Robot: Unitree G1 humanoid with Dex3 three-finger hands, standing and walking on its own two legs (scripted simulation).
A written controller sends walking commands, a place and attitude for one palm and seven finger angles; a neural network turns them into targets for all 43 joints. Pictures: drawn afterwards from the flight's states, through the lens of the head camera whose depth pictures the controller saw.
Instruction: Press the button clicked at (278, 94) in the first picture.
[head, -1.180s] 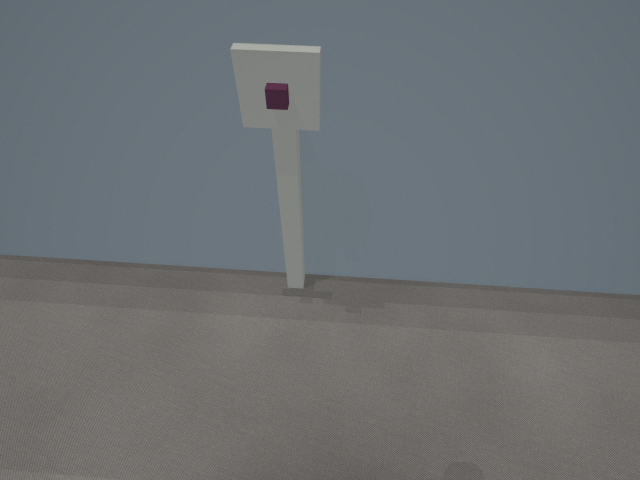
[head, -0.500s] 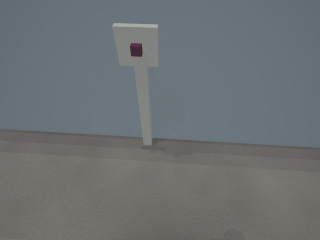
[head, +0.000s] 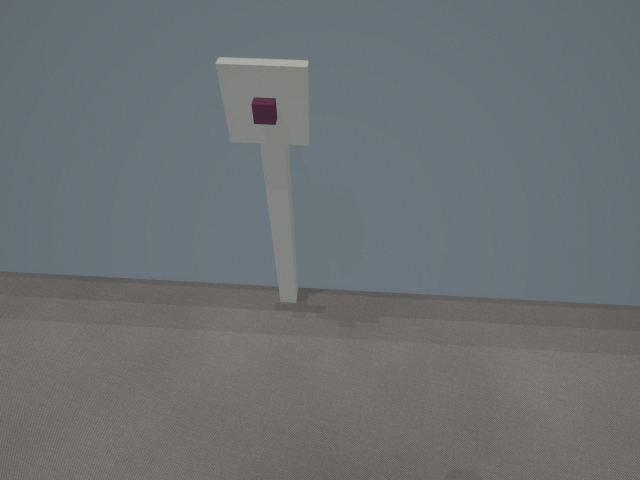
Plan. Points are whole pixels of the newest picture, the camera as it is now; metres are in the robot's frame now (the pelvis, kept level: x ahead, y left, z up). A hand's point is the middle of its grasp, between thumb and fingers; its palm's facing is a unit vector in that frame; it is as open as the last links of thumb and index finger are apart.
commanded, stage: take the last steps up to it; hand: left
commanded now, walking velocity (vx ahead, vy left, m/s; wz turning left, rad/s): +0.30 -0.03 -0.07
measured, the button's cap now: (265, 110) +0.79 +0.16 +0.04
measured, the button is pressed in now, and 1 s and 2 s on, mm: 0 0 0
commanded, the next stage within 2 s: come to a stop and stand still in 0.66 s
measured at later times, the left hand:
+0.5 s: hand (232, 461) +0.18 +0.14 -0.18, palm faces +0.04 -0.97 -0.25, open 7.3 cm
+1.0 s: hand (264, 385) +0.30 +0.11 -0.18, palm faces +0.05 -0.97 -0.24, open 7.3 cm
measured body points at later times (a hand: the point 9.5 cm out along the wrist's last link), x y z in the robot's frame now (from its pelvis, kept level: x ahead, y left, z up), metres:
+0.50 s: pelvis +0.13 -0.05 -0.01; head +0.18 -0.06 +0.43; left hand +0.18 +0.20 -0.16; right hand +0.04 -0.26 -0.17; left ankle +0.04 +0.08 -0.66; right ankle +0.15 -0.14 -0.74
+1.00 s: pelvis +0.28 -0.07 -0.01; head +0.32 -0.09 +0.44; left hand +0.30 +0.16 -0.16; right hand +0.34 -0.30 -0.17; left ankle +0.26 +0.07 -0.73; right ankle +0.27 -0.17 -0.74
